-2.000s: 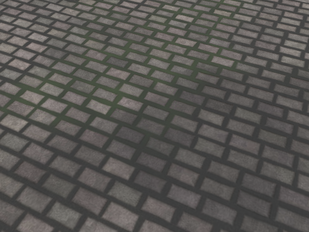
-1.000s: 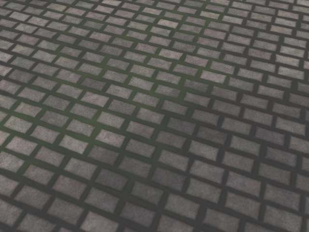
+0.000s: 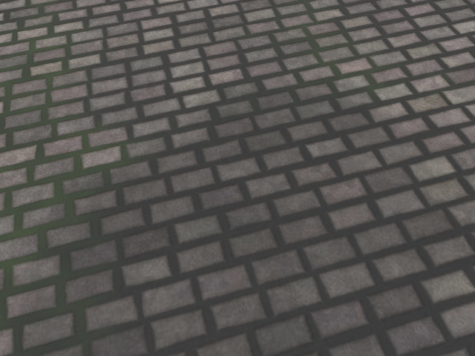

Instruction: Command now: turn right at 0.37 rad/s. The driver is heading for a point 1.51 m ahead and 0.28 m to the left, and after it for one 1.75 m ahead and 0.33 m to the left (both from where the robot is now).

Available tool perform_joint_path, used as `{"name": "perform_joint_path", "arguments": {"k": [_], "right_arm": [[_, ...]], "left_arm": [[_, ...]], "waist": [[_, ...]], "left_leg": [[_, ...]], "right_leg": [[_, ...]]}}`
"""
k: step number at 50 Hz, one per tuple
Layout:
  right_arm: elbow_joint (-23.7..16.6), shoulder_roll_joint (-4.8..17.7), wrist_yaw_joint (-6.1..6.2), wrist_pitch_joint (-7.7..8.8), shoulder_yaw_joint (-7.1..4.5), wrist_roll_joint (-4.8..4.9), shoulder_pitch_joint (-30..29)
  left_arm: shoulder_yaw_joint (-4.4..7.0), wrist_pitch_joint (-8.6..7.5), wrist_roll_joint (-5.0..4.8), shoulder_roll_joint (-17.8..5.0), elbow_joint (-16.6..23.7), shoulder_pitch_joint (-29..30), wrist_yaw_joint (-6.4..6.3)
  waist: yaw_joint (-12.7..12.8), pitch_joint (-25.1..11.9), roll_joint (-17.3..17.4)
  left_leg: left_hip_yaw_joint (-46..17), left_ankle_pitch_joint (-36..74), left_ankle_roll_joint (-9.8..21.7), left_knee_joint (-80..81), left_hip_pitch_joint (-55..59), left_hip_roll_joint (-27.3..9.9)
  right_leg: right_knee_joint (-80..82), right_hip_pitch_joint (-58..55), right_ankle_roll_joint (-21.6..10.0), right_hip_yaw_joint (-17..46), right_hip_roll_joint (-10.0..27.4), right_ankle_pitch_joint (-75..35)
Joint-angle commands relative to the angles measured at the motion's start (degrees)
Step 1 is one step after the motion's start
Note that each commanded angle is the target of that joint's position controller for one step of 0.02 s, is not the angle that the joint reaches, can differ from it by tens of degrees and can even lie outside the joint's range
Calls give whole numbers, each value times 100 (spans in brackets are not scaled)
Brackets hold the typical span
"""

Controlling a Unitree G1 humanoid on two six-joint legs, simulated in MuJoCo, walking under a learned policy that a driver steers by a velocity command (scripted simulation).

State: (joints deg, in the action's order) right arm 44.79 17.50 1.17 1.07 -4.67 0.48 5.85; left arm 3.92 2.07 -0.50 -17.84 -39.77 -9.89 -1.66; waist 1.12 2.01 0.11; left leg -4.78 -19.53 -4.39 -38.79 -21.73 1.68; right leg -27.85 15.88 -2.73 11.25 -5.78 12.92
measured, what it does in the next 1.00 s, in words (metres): steps on the spot: left foot, then right foot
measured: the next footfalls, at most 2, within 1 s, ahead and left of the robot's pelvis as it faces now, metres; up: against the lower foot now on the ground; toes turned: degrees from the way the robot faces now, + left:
left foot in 0.06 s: +0.05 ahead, +0.14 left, +0.00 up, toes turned -5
right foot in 0.36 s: +0.01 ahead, -0.13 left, +0.00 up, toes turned +1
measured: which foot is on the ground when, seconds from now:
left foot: up 0.00-0.04, down 0.06-1.00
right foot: down 0.00-0.06, up 0.08-0.34, down 0.36-0.96, up 0.98-1.00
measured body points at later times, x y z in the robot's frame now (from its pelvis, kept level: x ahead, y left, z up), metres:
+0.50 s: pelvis +0.00 +0.00 +0.00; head +0.01 -0.01 +0.45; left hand +0.12 +0.27 -0.12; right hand +0.11 -0.26 -0.13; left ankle +0.01 +0.14 -0.74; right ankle -0.03 -0.13 -0.74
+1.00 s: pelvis +0.05 +0.02 -0.01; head +0.06 +0.04 +0.44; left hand +0.11 +0.29 -0.15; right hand +0.10 -0.27 -0.13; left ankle +0.04 +0.11 -0.74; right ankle -0.03 -0.12 -0.72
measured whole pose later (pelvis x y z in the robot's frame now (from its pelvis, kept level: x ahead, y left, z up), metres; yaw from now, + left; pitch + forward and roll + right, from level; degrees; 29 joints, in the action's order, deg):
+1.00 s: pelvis +0.05 +0.02 -0.01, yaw -3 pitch -1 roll +0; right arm 55.0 16.0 -0.9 5.7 -2.8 1.0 15.1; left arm 2.8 -1.4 -1.3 -15.9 -51.5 -18.3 -1.3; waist -0.4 0.4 -1.8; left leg 2.4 -17.4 2.8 -32.2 -13.2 0.9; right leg -39.8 11.0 -0.6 4.5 -0.1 25.4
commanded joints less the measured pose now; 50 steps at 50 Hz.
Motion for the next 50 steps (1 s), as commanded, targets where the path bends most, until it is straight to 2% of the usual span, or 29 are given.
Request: {"name": "perform_joint_path", "arguments": {"k": [1, 2, 3, 4, 5, 6, 7, 9, 11, 13, 15, 17, 18, 19, 20, 21, 22, 25, 36, 38, 39, 40, 42, 44, 46, 47, 48, 49, 50], "right_arm": [[-355, 495, -83, 147, -100, 12, 118], [-314, 491, -106, 169, -98, -21, 262], [-346, 718, -94, 174, -128, -114, 309], [-455, 1097, -61, 137, -167, -212, 195], [-391, 901, -87, 134, -95, -334, 219], [-445, 744, -107, 165, -49, -255, 135], [-428, 725, -91, 170, -45, -172, 68], [-422, 611, -77, 170, 17, -53, -133], [-350, 525, -72, 116, 64, -66, -141], [-290, 556, -61, 43, 61, -82, -54], [-206, 667, -56, -18, 47, -70, 164], [-148, 644, -68, -37, 82, 12, 158], [-90, 587, -82, 12, 113, 10, 347], [-88, 500, -122, 94, 163, -102, 429], [-62, 349, -164, 157, 188, -156, 635], [-29, 389, -158, 161, 206, -195, 332], [-31, 424, -148, 143, 190, -164, 140], [55, 412, -61, 30, 185, -113, 202], [593, 436, 44, -40, 156, -84, 415], [710, 373, 63, -56, 164, -50, 489], [686, 343, 66, -39, 167, -14, 408], [596, 316, 60, 16, 173, 16, 255], [419, 299, 7, 199, 180, 117, 18], [427, 345, -100, 375, 161, 166, 154], [733, 321, -190, 490, 132, 153, 815], [1022, 370, -201, 491, 71, 98, 1345], [1203, 545, -200, 486, 2, 53, 1916], [1247, 1224, -212, 504, -147, 51, 2469], [1192, 1077, -264, 558, -58, -36, 2352]], "left_arm": [[188, -8, -35, -870, 372, 176, -24], [153, 8, -67, -803, 363, 187, -44], [98, -9, -10, -641, 340, -26, -55], [23, -53, 124, -402, 321, -429, -35], [112, -94, 59, -652, 418, -176, -53], [228, -99, 56, -1025, 326, -183, -79], [282, -77, 10, -1058, 246, -163, -82], [246, 29, 16, -786, 96, -253, -107], [139, 38, -1, -456, 56, -236, -72], [33, -5, 5, -233, 78, -31, -43], [40, -33, -38, -286, 36, 17, -28], [64, -47, -15, -337, -137, -268, -12], [83, -50, 41, -493, -141, -256, -18], [129, -42, 87, -798, -90, -302, -55], [173, -25, 81, -974, -196, -220, -39], [96, -45, 80, -597, -159, -122, 25], [37, -78, 130, -420, -194, -99, 54], [8, -209, 136, -436, -308, -155, 55], [-82, -317, 92, -326, -682, -303, 34], [-43, -286, 44, -419, -810, -461, 15], [9, -265, 13, -577, -827, -537, 9], [42, -268, -1, -698, -841, -668, 9], [86, -358, -28, -818, -868, -767, -1], [73, -450, -61, -696, -834, -618, 3], [68, -430, -158, -673, -708, -131, 26], [43, -419, -122, -571, -664, -33, 35], [-43, -447, -52, -272, -596, 57, 49], [-125, -526, -11, 42, -349, 124, 35], [-35, -622, -140, -264, -300, 81, 17]], "waist": [[-124, -754, -852], [-239, -721, -772], [-151, -797, -396], [205, -866, 903], [68, -637, 1452], [-27, -545, 1035], [-19, -491, 847], [35, -360, 709], [36, -356, 824], [-125, -475, 978], [-249, -572, 1036], [-62, -534, 932], [-108, -553, 771], [-197, -711, 288], [-474, -729, -521], [-244, -643, -458], [-193, -448, -381], [-209, -131, -470], [-185, -71, -118], [-121, -134, -285], [-31, 35, -516], [70, 273, -803], [134, 764, -1122], [1, 772, -1108], [-420, 450, -853], [-616, 205, -691], [-798, -17, -89], [-880, -209, 1557], [-770, -60, 1421]], "left_leg": [[122, 430, 160, 1020, 419, -34], [140, 1245, 272, 1805, 889, -109], [-314, 2026, 472, 1965, 1475, -672], [-1333, 3619, 987, 1906, 1953, -1690], [-2156, 3750, 1955, 2048, 1510, -2306], [-2081, 3375, 2171, 2104, 1391, -2301], [-1758, 3055, 2001, 2052, 1439, -2028], [-1268, 2786, 1712, 1967, 1400, -1682], [-794, 2904, 1611, 1942, 1346, -1350], [-579, 3077, 1561, 1829, 1433, -1200], [-685, 3159, 1601, 1724, 1555, -1253], [-632, 2921, 1424, 1606, 1390, -1159], [-637, 2578, 1180, 1625, 1136, -1098], [-425, 2056, 864, 1444, 780, -924], [83, 1157, 567, 1509, 820, -445], [235, 886, 345, 1401, 1112, -348], [258, 897, 287, 1345, 1112, -326], [216, 1190, 332, 1282, 1087, -359], [196, 1387, 209, 1322, 1187, -372], [522, 214, 231, 1007, 1006, -89], [712, -419, 268, 626, 621, 60], [809, -703, 312, 182, 121, 90], [522, -775, 548, -490, -472, -202], [368, -1024, 805, -369, -687, -441], [669, 2, 925, 934, 799, -293], [763, 646, 821, 1185, 1790, -78], [17, 444, 880, 1509, 2518, -511], [-2355, -521, 1521, 2538, 3159, -1797], [-3671, -1116, 2052, 3006, 2978, -2412]], "right_leg": [[233, -827, -882, 1573, 1446, -2350], [137, -664, -676, 1505, 1276, -2013], [-160, -291, -370, 1266, 1009, -1132], [-1101, 331, -31, 481, 253, 896], [-1737, 863, 252, -2, -49, 2350], [-2643, 928, 455, -7, 148, 2441], [-3100, 1087, 562, -22, 166, 2178], [-3258, 1117, 767, 32, 283, 1752], [-2604, 807, 868, -332, 377, 1505], [-1611, 373, 887, -721, 541, 1396], [-768, 21, 847, -888, 524, 1026], [699, -636, 669, -1028, 470, -209], [932, -1081, 524, -787, 611, -785], [678, -1577, 335, -306, 1112, -1903], [293, -1284, 28, -250, 1213, -1651], [405, -855, -84, -249, 1122, -854], [503, -638, -40, -250, 1058, -480], [536, -341, 95, -307, 959, -500], [495, -350, 86, -393, 844, -601], [689, -410, -65, -313, 812, 936], [944, -348, -271, 35, 997, 2134], [1337, -318, -540, 647, 1399, 3079], [1858, -117, -1024, 1725, 2122, 3465], [1792, -431, -1060, 1678, 2254, 2744], [1463, 54, -722, 787, 1790, 1889], [1019, 458, -538, 317, 1434, 1417], [-83, 926, -272, -275, 1005, 914], [-2002, 1960, 172, -1082, 247, 1271], [-3151, 2566, 169, -600, 271, 2077]]}}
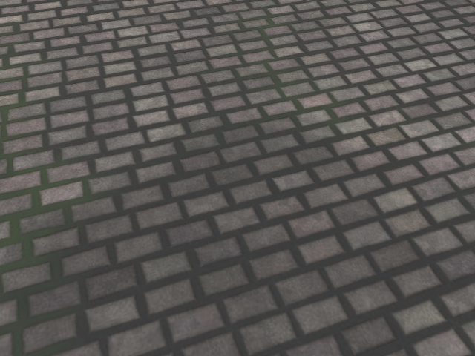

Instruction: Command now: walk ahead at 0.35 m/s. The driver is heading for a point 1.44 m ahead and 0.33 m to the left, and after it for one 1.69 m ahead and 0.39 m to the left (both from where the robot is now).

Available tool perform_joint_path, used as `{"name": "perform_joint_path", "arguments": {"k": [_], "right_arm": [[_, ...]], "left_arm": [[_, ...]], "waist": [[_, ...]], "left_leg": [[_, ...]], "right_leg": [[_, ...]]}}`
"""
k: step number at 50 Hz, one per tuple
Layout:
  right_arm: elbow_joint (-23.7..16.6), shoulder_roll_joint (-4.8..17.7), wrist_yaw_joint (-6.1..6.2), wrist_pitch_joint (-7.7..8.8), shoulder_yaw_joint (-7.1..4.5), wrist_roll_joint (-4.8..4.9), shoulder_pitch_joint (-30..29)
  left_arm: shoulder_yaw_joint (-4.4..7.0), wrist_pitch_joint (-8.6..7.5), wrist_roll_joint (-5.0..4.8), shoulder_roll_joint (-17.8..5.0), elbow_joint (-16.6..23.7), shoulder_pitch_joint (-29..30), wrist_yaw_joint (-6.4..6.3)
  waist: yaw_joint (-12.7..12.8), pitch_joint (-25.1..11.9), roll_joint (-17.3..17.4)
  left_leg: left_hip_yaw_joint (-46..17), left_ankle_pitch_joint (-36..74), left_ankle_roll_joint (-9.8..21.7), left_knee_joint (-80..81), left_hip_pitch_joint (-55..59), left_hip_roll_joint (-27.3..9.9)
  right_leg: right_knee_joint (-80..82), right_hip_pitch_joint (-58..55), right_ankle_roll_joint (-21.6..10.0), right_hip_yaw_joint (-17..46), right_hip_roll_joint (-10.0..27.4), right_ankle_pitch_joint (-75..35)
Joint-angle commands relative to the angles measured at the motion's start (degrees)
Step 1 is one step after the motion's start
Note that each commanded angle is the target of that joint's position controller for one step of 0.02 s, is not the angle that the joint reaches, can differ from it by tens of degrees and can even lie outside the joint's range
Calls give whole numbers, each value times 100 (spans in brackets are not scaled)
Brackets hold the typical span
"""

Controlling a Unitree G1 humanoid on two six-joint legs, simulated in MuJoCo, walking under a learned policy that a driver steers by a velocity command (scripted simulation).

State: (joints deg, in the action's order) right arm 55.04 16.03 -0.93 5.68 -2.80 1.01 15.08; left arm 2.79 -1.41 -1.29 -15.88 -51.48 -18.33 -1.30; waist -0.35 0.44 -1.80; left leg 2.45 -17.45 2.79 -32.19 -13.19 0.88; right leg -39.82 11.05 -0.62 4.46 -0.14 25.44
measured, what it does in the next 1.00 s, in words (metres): walks ahead: right foot, then left foot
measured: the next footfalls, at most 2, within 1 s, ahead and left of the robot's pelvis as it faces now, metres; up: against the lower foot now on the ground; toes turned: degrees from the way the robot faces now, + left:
right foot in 0.44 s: +0.39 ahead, -0.12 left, +0.00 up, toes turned -1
left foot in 0.96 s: +0.69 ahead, +0.12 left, +0.00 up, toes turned +3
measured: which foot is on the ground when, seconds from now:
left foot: down 0.00-0.46, up 0.48-0.94, down 0.96-1.00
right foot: up 0.00-0.42, down 0.44-0.98, up 1.00-1.00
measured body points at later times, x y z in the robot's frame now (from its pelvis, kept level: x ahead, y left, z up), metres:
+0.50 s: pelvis +0.24 -0.03 -0.01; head +0.28 -0.03 +0.44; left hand +0.47 +0.21 -0.09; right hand +0.19 -0.30 -0.15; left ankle +0.02 +0.09 -0.67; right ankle +0.35 -0.12 -0.73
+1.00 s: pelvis +0.53 +0.02 -0.01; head +0.57 +0.03 +0.44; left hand +0.50 +0.30 -0.15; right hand +0.75 -0.22 -0.09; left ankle +0.65 +0.12 -0.73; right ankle +0.36 -0.12 -0.71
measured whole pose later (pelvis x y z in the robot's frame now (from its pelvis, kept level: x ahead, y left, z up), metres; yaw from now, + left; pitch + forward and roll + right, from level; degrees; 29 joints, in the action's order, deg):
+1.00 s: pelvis +0.53 +0.02 -0.01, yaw +1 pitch +2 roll -2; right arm 43.6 14.8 -2.0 5.9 -1.7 0.5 2.2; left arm 2.9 -2.8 -0.4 -16.7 -55.3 -21.7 -0.1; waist 3.5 2.0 0.2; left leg 1.9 -3.5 3.1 -31.2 -28.5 -1.2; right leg -33.0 1.3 -0.8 -0.8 -0.2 26.6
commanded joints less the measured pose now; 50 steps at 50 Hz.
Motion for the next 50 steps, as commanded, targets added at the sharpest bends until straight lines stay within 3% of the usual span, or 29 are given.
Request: {"name": "perform_joint_path", "arguments": {"k": [1, 2, 3, 5, 6, 8, 11, 16, 18, 19, 20, 21, 22, 23, 24, 25, 26, 27, 29, 31, 34, 36, 39, 43, 46, 47, 48, 49, 50], "right_arm": [[24, 925, -41, 139, -155, -64, 945], [-90, 750, -35, 150, -110, -57, 688], [-142, 731, -42, 140, -89, -59, 570], [-122, 485, -38, 76, 8, -97, 706], [-81, 488, -21, 47, 18, -99, 858], [-39, 590, 41, -14, 11, -91, 1028], [-71, 717, 138, -79, 6, -102, 1019], [47, 769, 183, -101, -27, -22, 1335], [34, 822, 192, -134, -72, -2, 1263], [-1, 892, 196, -154, -102, -19, 1183], [-33, 973, 202, -189, -137, -44, 1119], [-73, 963, 204, -251, -137, -79, 1025], [-160, 883, 212, -276, -90, -122, 990], [-312, 206, 154, -197, 101, -198, 1607], [-178, 56, 103, -46, 165, -46, 1765], [-399, 703, 67, 78, -15, 134, 1081], [-566, 814, 69, 139, -45, 217, 556], [-598, 722, 102, 139, -50, 160, 353], [-526, 537, 134, 3, -79, 32, 584], [-544, 348, 150, -119, -54, -8, 636], [-850, 412, 177, -153, -66, -88, -57], [-988, 365, 147, -103, -46, -100, -485], [-1173, 222, 73, -31, 26, -63, -1172], [-1459, 308, -63, 13, 41, 1, -1741], [-1525, 517, -140, 44, -22, 6, -1563], [-1431, 649, -135, 52, -93, 5, -1140], [-1165, 901, -98, 49, -236, -3, -257], [-956, 1327, -40, 26, -363, -72, 803], [-812, 1719, -65, -18, -449, -113, 1098]], "left_arm": [[119, -346, -164, -601, 794, 753, 19], [122, -393, -160, -609, 698, 680, 62], [145, -429, -97, -605, 681, 754, 79], [176, -430, 6, -562, 696, 924, 160], [157, -415, 28, -444, 706, 965, 202], [113, -379, 47, -282, 823, 1239, 240], [14, -386, 22, -103, 1090, 1905, 267], [-27, -441, -40, -181, 1372, 2595, 381], [10, -474, -36, -324, 1421, 2579, 429], [60, -480, -29, -444, 1390, 2396, 431], [134, -469, -20, -598, 1300, 2018, 407], [256, -448, -28, -802, 1054, 1174, 361], [359, -409, -13, -1021, 775, 159, 290], [481, -379, 144, -1573, 611, -646, 246], [373, -371, 107, -1217, 508, -692, 285], [260, -386, 40, -867, 541, -152, 290], [201, -400, 50, -683, 619, 331, 284], [154, -437, 94, -553, 638, 685, 312], [111, -500, 178, -384, 623, 967, 344], [124, -560, 127, -448, 502, 890, 355], [171, -577, 135, -676, 333, 608, 261], [174, -537, 106, -745, 264, 435, 197], [188, -491, 48, -883, 114, 28, 148], [199, -355, 0, -920, -115, -403, 129], [242, -237, 4, -1027, -149, -359, 98], [248, -200, 16, -1068, -123, -237, 93], [201, -165, 52, -961, -93, -194, 91], [81, -173, 170, -715, 65, -268, 78], [-128, -307, 134, 53, 97, -1015, 141]], "waist": [[-362, 546, 1075], [-265, 655, 864], [-227, 663, 706], [-247, 490, 751], [-266, 397, 799], [-315, 389, 675], [-424, 572, 620], [-482, 866, 695], [-295, 751, 709], [-129, 540, 772], [104, 190, 887], [552, -363, 908], [991, -1014, 824], [787, -2025, -481], [703, -2580, -1173], [681, -1396, -771], [516, -649, -394], [290, -201, 26], [-78, -69, -167], [-190, 39, -176], [-71, 320, -88], [66, 366, -31], [353, 396, 20], [500, 463, -17], [255, 252, -180], [-18, -12, -246], [-437, -580, -165], [-779, -1497, 380], [-366, -2121, 1937]], "left_leg": [[-3939, -1451, 1279, 2320, 1932, -2265], [-3289, -1222, 1067, 2324, 1868, -1967], [-2822, -688, 901, 2360, 1896, -1795], [-1933, 805, 676, 2361, 1877, -1431], [-1657, 1489, 686, 2337, 1901, -1351], [-1285, 2286, 754, 2372, 1845, -1277], [-883, 2308, 711, 2575, 1357, -1116], [-726, 2259, 742, 2686, 1413, -1353], [-677, 2957, 658, 2393, 1817, -1521], [-635, 3843, 596, 2085, 1983, -1556], [-582, 4935, 539, 1572, 2105, -1548], [-420, 5710, 425, 585, 1984, -1373], [-357, 5133, 268, -722, 1063, -1174], [-216, 2191, -43, -3020, -1091, -332], [-886, -1428, -110, -4291, -2113, 301], [-1066, -1236, 10, -4670, -2717, -95], [-877, -698, 90, -4487, -2729, -404], [-756, -260, 63, -4091, -2509, -658], [-784, 145, -4, -3628, -1845, -938], [-690, 241, -121, -3317, -1758, -1019], [-630, 1041, -332, -2421, -2336, -1102], [-539, 1780, -373, -1536, -2386, -1026], [-285, 2495, -374, -467, -2083, -769], [-361, 2188, -224, 140, -2356, -648], [-301, 1456, 8, 350, -1980, -489], [-137, 1313, 126, 451, -1344, -312], [-16, 1394, 306, 514, -119, -180], [-1013, 1589, 665, 266, 1662, -1101], [-3812, 271, 1571, 943, 3520, -2308]], "right_leg": [[-2432, 3435, -174, 319, 79, 372], [-2474, 3515, -274, 214, 305, -204], [-2328, 3597, -315, 99, 460, -663], [-1962, 3317, -264, -109, 612, -1257], [-1833, 3255, -188, -244, 596, -1427], [-1391, 3279, -7, -422, 564, -1695], [-194, 2906, 138, -601, 435, -2366], [865, 2465, -21, -644, 242, -2878], [1055, 2332, -212, -587, 199, -2664], [1068, 2012, -314, -636, 90, -2504], [1002, 1473, -432, -744, -79, -2304], [1056, 423, -606, -874, -253, -2294], [912, -1211, -840, -504, 105, -2309], [932, -3531, -1642, 1900, 1669, -1522], [2147, -3888, -2102, 4087, 2348, -423], [2450, -2949, -1737, 3481, 2081, 32], [2617, -1956, -1527, 2570, 1865, -275], [2821, -1058, -1405, 1912, 1626, -954], [3130, -177, -1289, 1153, 1254, -1587], [3359, 234, -1386, 783, 1186, -1890], [3564, 261, -1436, 458, 1133, -2143], [3548, 132, -1304, 177, 989, -2346], [3507, -65, -1153, -80, 919, -2383], [3107, -1036, -1098, 28, 1293, -2539], [2573, -1582, -929, 110, 1514, -3423], [2049, -1593, -841, 1, 1414, -4341], [993, -1324, -691, -233, 1105, -4913], [-754, -227, -496, -497, 759, -3677], [-2698, 2159, -111, -517, -366, 36]]}}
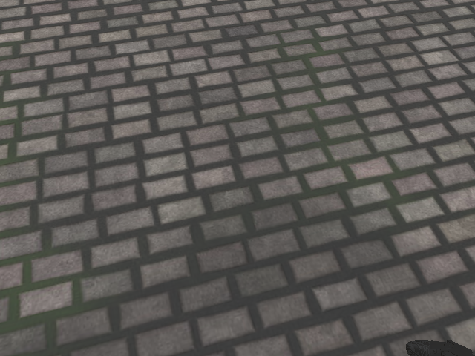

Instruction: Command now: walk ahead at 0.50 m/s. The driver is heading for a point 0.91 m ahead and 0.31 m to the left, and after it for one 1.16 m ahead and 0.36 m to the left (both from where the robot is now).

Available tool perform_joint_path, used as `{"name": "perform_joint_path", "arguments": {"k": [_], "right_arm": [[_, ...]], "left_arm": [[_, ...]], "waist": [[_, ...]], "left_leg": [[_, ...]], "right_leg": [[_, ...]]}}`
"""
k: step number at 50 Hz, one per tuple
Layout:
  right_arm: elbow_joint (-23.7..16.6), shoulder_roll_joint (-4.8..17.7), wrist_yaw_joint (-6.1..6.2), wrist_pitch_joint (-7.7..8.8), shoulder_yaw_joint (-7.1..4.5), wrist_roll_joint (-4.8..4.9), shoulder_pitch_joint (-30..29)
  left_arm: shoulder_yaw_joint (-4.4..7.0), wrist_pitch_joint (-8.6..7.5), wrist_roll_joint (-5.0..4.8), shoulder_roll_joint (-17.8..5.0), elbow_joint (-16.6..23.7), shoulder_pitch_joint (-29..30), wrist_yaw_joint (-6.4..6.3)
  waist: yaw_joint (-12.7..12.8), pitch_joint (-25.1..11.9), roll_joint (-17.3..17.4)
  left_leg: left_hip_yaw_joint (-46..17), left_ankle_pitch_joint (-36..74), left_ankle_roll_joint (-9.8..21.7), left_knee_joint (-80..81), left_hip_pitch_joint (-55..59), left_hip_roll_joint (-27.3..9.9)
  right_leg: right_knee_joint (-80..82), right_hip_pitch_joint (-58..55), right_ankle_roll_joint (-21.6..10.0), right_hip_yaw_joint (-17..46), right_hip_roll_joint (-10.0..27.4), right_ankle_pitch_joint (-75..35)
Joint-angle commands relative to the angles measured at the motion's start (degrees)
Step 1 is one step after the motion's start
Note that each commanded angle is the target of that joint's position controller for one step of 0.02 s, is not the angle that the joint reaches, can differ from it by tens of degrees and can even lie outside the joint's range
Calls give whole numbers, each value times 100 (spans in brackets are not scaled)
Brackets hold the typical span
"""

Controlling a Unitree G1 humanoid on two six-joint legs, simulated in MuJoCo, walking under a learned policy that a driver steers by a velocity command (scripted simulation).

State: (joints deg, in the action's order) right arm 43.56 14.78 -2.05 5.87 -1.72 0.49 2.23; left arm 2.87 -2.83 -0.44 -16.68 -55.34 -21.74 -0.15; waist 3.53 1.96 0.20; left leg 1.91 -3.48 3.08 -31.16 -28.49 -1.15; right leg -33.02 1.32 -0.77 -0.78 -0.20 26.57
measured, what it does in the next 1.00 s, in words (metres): walks ahead, turning left: right foot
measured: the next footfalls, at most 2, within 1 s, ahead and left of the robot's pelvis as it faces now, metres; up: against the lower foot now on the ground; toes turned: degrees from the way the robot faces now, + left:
right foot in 0.50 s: +0.45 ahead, -0.13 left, +0.00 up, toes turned +7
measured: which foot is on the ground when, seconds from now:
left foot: down 0.00-0.52, up 0.54-1.00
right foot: up 0.00-0.48, down 0.50-1.00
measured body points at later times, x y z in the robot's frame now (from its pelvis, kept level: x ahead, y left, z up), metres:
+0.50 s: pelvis +0.27 -0.02 +0.01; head +0.30 -0.02 +0.46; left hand +0.49 +0.23 -0.07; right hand +0.26 -0.30 -0.12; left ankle +0.12 +0.10 -0.72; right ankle +0.41 -0.13 -0.72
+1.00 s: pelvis +0.52 +0.03 +0.00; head +0.55 +0.06 +0.45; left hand +0.42 +0.31 -0.13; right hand +0.81 -0.10 -0.08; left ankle +0.61 +0.19 -0.71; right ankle +0.41 -0.13 -0.72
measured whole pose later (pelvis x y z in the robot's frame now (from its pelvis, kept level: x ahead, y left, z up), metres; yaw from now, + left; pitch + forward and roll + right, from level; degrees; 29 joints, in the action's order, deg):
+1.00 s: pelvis +0.52 +0.03 +0.00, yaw +23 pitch +1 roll -2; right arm 38.1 15.1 -3.0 1.0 -3.5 1.3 4.6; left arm 4.8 -3.2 -1.2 -17.1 -53.1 -16.9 -0.5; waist 4.3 2.5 1.3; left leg 3.2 -7.4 4.8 -36.1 -32.1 -3.7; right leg -17.5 -5.8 3.1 -16.4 2.5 23.0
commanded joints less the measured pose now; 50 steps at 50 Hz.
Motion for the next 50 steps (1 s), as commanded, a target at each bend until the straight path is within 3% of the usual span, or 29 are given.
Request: {"name": "perform_joint_path", "arguments": {"k": [1, 2, 3, 4, 6, 8, 10, 12, 15, 19, 23, 24, 25, 26, 27, 28, 29, 30, 31, 32, 34, 37, 41, 46, 48, 49, 50], "right_arm": [[278, 1231, 31, -33, -393, -15, 2357], [203, 1008, 47, -20, -316, -14, 1900], [113, 920, 55, -14, -284, -39, 1487], [86, 803, 42, -2, -259, -77, 1210], [94, 646, 18, 40, -216, -120, 1048], [186, 722, 20, 90, -242, -64, 1121], [282, 850, 72, 83, -283, -60, 1254], [378, 884, 128, 33, -292, -23, 1462], [490, 982, 202, -31, -321, 26, 1725], [658, 1016, 254, -122, -351, 86, 2105], [640, 1117, 322, -230, -430, 91, 1988], [600, 1037, 322, -250, -402, 76, 1923], [486, 777, 310, -253, -303, 8, 1875], [276, 246, 298, -192, -157, -30, 2299], [221, 243, 292, -112, -129, 116, 2554], [232, 845, 299, -103, -288, 232, 2231], [155, 934, 309, -126, -330, 230, 1870], [131, 856, 321, -163, -343, 180, 1725], [123, 778, 317, -227, -378, 133, 1704], [102, 641, 294, -299, -371, 136, 1772], [-12, 471, 272, -405, -352, 127, 1690], [-212, 447, 249, -444, -352, 90, 1382], [-454, 331, 92, -379, -279, 84, 680], [-881, 349, -79, -392, -242, 87, -81], [-976, 494, -116, -416, -308, 77, 1], [-957, 623, -114, -439, -378, 71, 256], [-823, 821, -99, -455, -501, 84, 873]], "left_arm": [[-20, -294, -80, -470, 395, -400, 55], [73, -375, -225, -795, 563, 129, 81], [61, -405, -211, -757, 632, 457, 53], [84, -394, -113, -702, 660, 634, 27], [89, -262, -62, -511, 601, 457, 24], [61, -146, -31, -341, 607, 456, 8], [59, -108, 18, -332, 753, 835, -8], [54, -141, 66, -301, 923, 1300, -3], [21, -222, 40, -213, 1097, 1931, 46], [8, -322, -27, -267, 1306, 2576, 147], [129, -428, -44, -603, 1269, 2211, 190], [228, -444, -34, -767, 1098, 1623, 157], [343, -460, 40, -1050, 912, 714, 106], [481, -416, 119, -1582, 835, -7, 60], [421, -363, 84, -1373, 792, -86, 89], [280, -361, 39, -864, 873, 282, 92], [211, -351, 22, -617, 924, 619, 84], [163, -350, 40, -461, 909, 950, 95], [129, -363, 75, -326, 900, 1164, 96], [140, -375, 107, -343, 870, 1280, 93], [195, -434, 110, -440, 798, 1306, 83], [261, -450, 116, -606, 684, 1205, 29], [306, -369, 86, -790, 633, 1051, -30], [387, -175, -44, -1024, 502, 609, -47], [431, -92, -97, -1160, 517, 658, -59], [459, -53, -127, -1246, 542, 706, -73], [471, -3, -151, -1288, 567, 777, -83]], "waist": [[-977, -2222, 1234], [-926, -1358, 917], [-769, -903, 455], [-621, -562, 266], [-349, -470, 391], [-261, -342, 355], [-309, -152, 267], [-422, -23, 233], [-605, 98, 267], [-766, 189, 348], [-398, -26, 569], [-101, -353, 534], [284, -1113, 326], [267, -2021, -865], [174, -2379, -1884], [185, -1523, -1167], [104, -946, -813], [-58, -554, -577], [-210, -331, -676], [-324, -227, -776], [-388, -115, -626], [-370, -6, -400], [-127, 147, -271], [88, 376, -237], [-91, 211, -379], [-281, -23, -497], [-660, -380, -493]], "left_leg": [[-4338, -1769, 1454, 1333, 5041, -2092], [-3454, -1528, 1206, 1413, 4362, -1921], [-2763, -864, 1088, 1525, 3577, -1702], [-2297, -262, 1042, 1686, 2913, -1509], [-1766, 249, 1004, 2017, 2297, -1264], [-1411, 583, 1094, 2245, 2048, -1207], [-1175, 716, 1125, 2411, 2039, -1183], [-1036, 694, 1054, 2472, 2064, -1051], [-850, 464, 898, 2445, 2045, -857], [-1092, 285, 850, 2125, 2388, -1024], [-1467, 626, 647, 1448, 2688, -1214], [-1342, 1121, 518, 839, 2562, -975], [-1116, 806, 343, -449, 1932, -619], [-542, -1068, -54, -2521, 7, 200], [-829, -3188, -132, -3722, -1150, 372], [-1062, -2837, -99, -4215, -1565, 3], [-901, -2324, -77, -4179, -1570, -253], [-835, -1917, -105, -3941, -1348, -437], [-863, -1627, -115, -3686, -1111, -604], [-831, -1447, -138, -3586, -848, -699], [-770, -1166, -196, -3446, -835, -763], [-801, -479, -277, -2786, -1139, -774], [-417, 458, -244, -1481, -981, -672], [-32, 88, -34, -669, -1110, -510], [220, -452, 161, -544, -717, -252], [391, -746, 282, -551, -261, -35], [538, -803, 445, -390, 557, 234]], "right_leg": [[-4090, 3791, -168, 812, -162, 664], [-4206, 4180, -254, 746, 133, 225], [-3975, 4039, -256, 569, 438, -309], [-3612, 3853, -217, 514, 621, -655], [-3236, 3289, -159, 533, 803, -1013], [-2900, 3288, -48, 462, 856, -1185], [-2345, 3627, 74, 432, 887, -1651], [-1577, 3742, 156, 392, 837, -2273], [-429, 3465, 215, 283, 584, -3056], [298, 3240, 206, 317, 373, -3134], [690, 2396, -7, 347, 257, -2462], [849, 1549, -143, 240, 183, -2357], [590, 73, -419, 604, 649, -2359], [627, -2089, -1031, 2444, 2006, -1884], [1428, -2473, -1471, 4245, 2554, -816], [1601, -1761, -1220, 3616, 2339, -277], [1705, -997, -1003, 2756, 2131, -469], [1910, -280, -911, 2170, 1885, -923], [2100, 197, -839, 1682, 1695, -1281], [2277, 544, -827, 1333, 1613, -1509], [2512, 772, -943, 834, 1589, -2042], [2632, 636, -1011, 241, 1581, -2608], [2648, 410, -890, -492, 1459, -2912], [2332, -476, -752, -847, 1728, -3367], [1783, -730, -631, -1029, 1769, -4760], [1262, -782, -572, -1118, 1750, -5742], [345, -669, -485, -1242, 1646, -6396]]}}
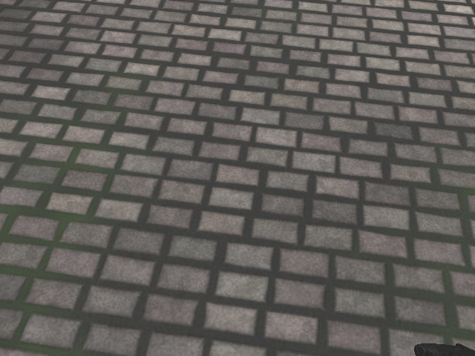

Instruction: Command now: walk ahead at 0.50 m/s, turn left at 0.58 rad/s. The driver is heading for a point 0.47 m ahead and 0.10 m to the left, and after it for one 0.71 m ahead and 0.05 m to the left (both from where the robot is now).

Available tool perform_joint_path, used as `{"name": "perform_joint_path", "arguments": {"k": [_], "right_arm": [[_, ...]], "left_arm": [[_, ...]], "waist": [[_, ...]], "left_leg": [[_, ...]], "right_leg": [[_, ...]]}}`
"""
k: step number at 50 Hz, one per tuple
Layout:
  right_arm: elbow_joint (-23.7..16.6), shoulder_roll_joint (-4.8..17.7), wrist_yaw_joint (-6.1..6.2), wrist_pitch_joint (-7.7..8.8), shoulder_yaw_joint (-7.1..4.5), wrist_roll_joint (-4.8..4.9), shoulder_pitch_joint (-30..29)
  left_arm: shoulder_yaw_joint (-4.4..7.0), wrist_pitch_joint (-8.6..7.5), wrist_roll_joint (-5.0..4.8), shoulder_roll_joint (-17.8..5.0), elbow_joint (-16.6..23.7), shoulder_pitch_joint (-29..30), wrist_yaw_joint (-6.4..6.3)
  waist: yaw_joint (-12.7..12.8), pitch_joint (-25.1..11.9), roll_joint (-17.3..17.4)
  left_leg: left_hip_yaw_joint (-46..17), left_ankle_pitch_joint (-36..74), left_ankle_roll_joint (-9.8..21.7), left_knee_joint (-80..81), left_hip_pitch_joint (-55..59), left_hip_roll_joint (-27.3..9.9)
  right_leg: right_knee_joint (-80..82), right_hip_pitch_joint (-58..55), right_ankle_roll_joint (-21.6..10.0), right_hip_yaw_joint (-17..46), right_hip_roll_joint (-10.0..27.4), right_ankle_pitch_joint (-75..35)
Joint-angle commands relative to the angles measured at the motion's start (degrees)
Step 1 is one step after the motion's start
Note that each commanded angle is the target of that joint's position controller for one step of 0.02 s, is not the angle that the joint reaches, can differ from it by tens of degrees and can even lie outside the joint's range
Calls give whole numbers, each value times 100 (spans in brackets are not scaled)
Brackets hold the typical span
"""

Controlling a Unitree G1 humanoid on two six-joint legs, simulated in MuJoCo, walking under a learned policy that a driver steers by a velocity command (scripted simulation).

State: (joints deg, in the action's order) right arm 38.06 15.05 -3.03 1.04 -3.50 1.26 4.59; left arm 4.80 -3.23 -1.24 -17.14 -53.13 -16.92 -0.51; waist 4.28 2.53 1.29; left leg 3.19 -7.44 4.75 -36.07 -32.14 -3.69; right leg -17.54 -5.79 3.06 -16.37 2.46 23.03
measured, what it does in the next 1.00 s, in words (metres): walks ahead, turning left: left foot, then right foot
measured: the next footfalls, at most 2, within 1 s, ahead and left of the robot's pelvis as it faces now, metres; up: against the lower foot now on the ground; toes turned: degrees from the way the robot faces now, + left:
left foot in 0.02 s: +0.18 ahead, +0.10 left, +0.00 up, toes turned +5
right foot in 0.52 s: +0.49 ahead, -0.05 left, +0.00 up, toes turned +22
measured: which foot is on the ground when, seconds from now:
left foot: up 0.00-0.00, down 0.02-0.54, up 0.56-0.98, down 1.00-1.00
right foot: down 0.00-0.04, up 0.06-0.50, down 0.52-1.00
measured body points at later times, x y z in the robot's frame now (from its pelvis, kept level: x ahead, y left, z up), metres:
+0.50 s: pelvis +0.28 +0.02 +0.01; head +0.31 +0.04 +0.45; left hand +0.44 +0.31 -0.07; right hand +0.40 -0.26 -0.10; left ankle +0.14 +0.10 -0.72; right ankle +0.46 -0.07 -0.72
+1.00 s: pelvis +0.52 +0.11 +0.00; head +0.55 +0.13 +0.45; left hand +0.39 +0.37 -0.13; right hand +0.84 +0.01 -0.05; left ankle +0.60 +0.27 -0.73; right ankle +0.46 -0.07 -0.72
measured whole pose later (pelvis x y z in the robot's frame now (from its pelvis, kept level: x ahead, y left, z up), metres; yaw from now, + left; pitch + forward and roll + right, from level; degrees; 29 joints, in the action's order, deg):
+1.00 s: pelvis +0.52 +0.11 +0.00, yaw +22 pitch +2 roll -2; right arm 35.3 14.9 -1.6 5.0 -2.0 -0.2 1.8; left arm 3.3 -3.0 -1.3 -16.8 -51.6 -23.5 0.2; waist 6.4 1.4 1.5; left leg -1.2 0.5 1.8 -26.5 -26.7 -1.9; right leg -22.4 1.3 1.3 -0.1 0.1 22.5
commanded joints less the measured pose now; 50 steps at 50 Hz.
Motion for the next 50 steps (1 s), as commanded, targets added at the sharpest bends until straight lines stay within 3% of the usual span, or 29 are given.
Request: {"name": "perform_joint_path", "arguments": {"k": [1, 2, 3, 4, 5, 6, 7, 8, 10, 12, 17, 20, 23, 25, 26, 27, 28, 29, 30, 31, 32, 34, 36, 38, 42, 44, 47, 49, 50], "right_arm": [[1, 1129, 74, 3, -524, 23, 1617], [137, 1678, 210, -56, -678, 55, 2244], [-102, 1992, 174, 42, -651, 36, 1854], [-151, 1440, 101, 136, -487, -5, 1921], [-113, 1220, 93, 218, -415, -44, 1754], [-144, 1076, 95, 260, -366, -41, 1384], [-209, 890, 125, 271, -305, -62, 1043], [-296, 832, 156, 272, -268, -124, 870], [-299, 908, 214, 300, -281, -100, 874], [-244, 1040, 296, 311, -320, -73, 1042], [-87, 1102, 397, 251, -353, -22, 1415], [43, 1081, 404, 219, -361, 15, 1654], [66, 1039, 445, 158, -363, 11, 1656], [17, 913, 446, 113, -321, -1, 1527], [-64, 625, 420, 124, -208, -45, 1490], [-176, 256, 428, 158, -93, -37, 2051], [-199, 390, 439, 209, -61, 98, 2469], [-55, 883, 440, 200, -168, 134, 2148], [-118, 995, 434, 180, -191, 63, 1612], [-201, 930, 428, 185, -187, -15, 1273], [-240, 853, 406, 190, -197, -51, 1131], [-215, 618, 355, 181, -151, -10, 1248], [-281, 472, 340, 182, -92, -50, 1087], [-378, 388, 318, 222, -28, -97, 765], [-538, 275, 233, 341, 49, -73, -20], [-616, 327, 185, 383, 37, -29, -315], [-631, 509, 126, 446, -39, -66, -307], [-351, 752, 159, 463, -173, -181, 504], [-248, 1075, 213, 459, -260, -278, 1107]], "left_arm": [[227, 51, -65, -1125, 375, 317, -59], [53, -1, 194, -619, 512, 113, -37], [-116, -206, 196, -169, 853, -105, 41], [0, -404, -37, -750, 926, 621, 114], [10, -497, -167, -797, 1059, 922, 143], [-7, -521, -68, -703, 985, 880, 98], [38, -484, 67, -758, 911, 786, 63], [59, -408, 98, -769, 882, 663, 76], [55, -286, 172, -642, 903, 615, 74], [17, -228, 219, -512, 1037, 942, 50], [-94, -279, 147, -299, 1351, 1914, 123], [-70, -341, 84, -425, 1509, 2180, 190], [10, -421, 71, -634, 1527, 2018, 240], [120, -480, 86, -784, 1346, 1301, 210], [204, -512, 182, -1005, 1256, 598, 173], [309, -488, 291, -1464, 1155, -221, 136], [314, -425, 176, -1401, 933, -494, 212], [175, -399, 84, -864, 1014, -238, 224], [99, -341, 106, -624, 1055, 37, 210], [45, -302, 158, -520, 1057, 296, 209], [-2, -296, 195, -407, 1032, 430, 198], [-20, -330, 190, -383, 955, 445, 183], [20, -368, 124, -550, 857, 348, 170], [57, -356, 81, -708, 791, 275, 147], [62, -243, -17, -849, 653, -41, 125], [72, -180, -48, -919, 560, -310, 117], [86, -49, -38, -993, 469, -382, 69], [42, -16, -30, -887, 494, -293, 34], [-54, -48, 78, -647, 608, -273, 26]], "waist": [[-1237, -947, -428], [-1259, -1402, 706], [-688, -2149, 1595], [-1129, -2062, 619], [-1043, -1327, 452], [-746, -870, -89], [-533, -677, -61], [-382, -586, 87], [-302, -531, 55], [-360, -383, 29], [-738, -151, 298], [-830, -118, 377], [-693, -169, 562], [-305, -436, 682], [32, -1081, 434], [-2, -2019, -790], [-134, -2206, -2087], [-14, -1407, -1262], [19, -830, -789], [-79, -434, -552], [-201, -233, -580], [-365, -244, -751], [-382, -210, -691], [-311, -180, -570], [-50, -41, -530], [44, 1, -554], [-101, -130, -717], [-570, -705, -655], [-822, -1305, -367]], "left_leg": [[352, -54, 503, 437, 2424, 718], [-1362, 190, 890, 473, 4084, -385], [-4763, -1221, 2037, 1552, 5450, -1532], [-4747, -1415, 1772, 2058, 5341, -1566], [-3931, -1059, 1543, 2041, 4725, -1391], [-3259, -411, 1350, 2030, 3843, -1126], [-2753, 158, 1221, 2070, 3185, -914], [-2539, 493, 1184, 2191, 2740, -784], [-2257, 1027, 1237, 2345, 2313, -660], [-1986, 1207, 1220, 2424, 2111, -532], [-1711, 382, 817, 2338, 1842, -190], [-2059, 133, 745, 2043, 2094, -350], [-2536, 191, 647, 1538, 2507, -527], [-2581, 629, 461, 917, 2478, -308], [-2275, 512, 259, -227, 2064, 22], [-1526, -985, -171, -2160, 481, 724], [-1352, -2758, -332, -3407, -895, 824], [-1521, -2343, -368, -3887, -1308, 506], [-1291, -1882, -367, -3884, -1288, 307], [-1177, -1568, -357, -3619, -1128, 162], [-1180, -1337, -331, -3291, -933, 7], [-1049, -1171, -322, -2848, -544, -116], [-895, -962, -378, -2331, -618, -192], [-766, -446, -436, -1651, -663, -275], [-466, 545, -526, -212, -101, -81], [-423, 690, -563, 190, 104, 58], [-425, 645, -391, 749, 488, 231], [-257, 1296, -118, 1206, 1911, 398], [-726, 2855, 141, 955, 3153, -228]], "right_leg": [[-2519, 713, -661, 185, 1147, -5713], [-4434, 2417, -382, 191, 768, -2449], [-6107, 4529, -137, 1288, -437, 1167], [-6350, 5146, -275, 2140, -166, 900], [-6073, 5383, -427, 2068, 51, 400], [-5554, 5060, -439, 2087, 303, -39], [-5042, 4641, -394, 2114, 476, -300], [-4847, 4287, -350, 2138, 550, -473], [-4424, 4074, -163, 2034, 489, -712], [-3763, 4187, 15, 1974, 386, -1233], [-1751, 3747, 89, 1921, -24, -2814], [-1302, 3579, -5, 2046, -126, -2850], [-1040, 3320, -178, 2129, -169, -2202], [-735, 2340, -407, 1942, -242, -1960], [-857, 1067, -703, 2363, 296, -1901], [-765, -984, -1411, 4265, 1568, -1280], [-53, -1548, -1933, 6363, 2195, 198], [154, -954, -1728, 5901, 1976, 976], [171, -223, -1501, 4980, 1717, 636], [291, 498, -1443, 4355, 1465, -25], [415, 953, -1417, 3922, 1269, -547], [634, 1323, -1448, 3410, 1080, -1155], [822, 1366, -1593, 3093, 1107, -1655], [942, 1316, -1635, 2805, 1110, -2028], [911, 1470, -1463, 2313, 840, -2362], [786, 1357, -1434, 2400, 917, -2357], [153, 860, -1157, 2417, 1010, -3328], [-893, 980, -832, 2141, 663, -4341], [-1913, 1584, -558, 1911, 337, -3467]]}}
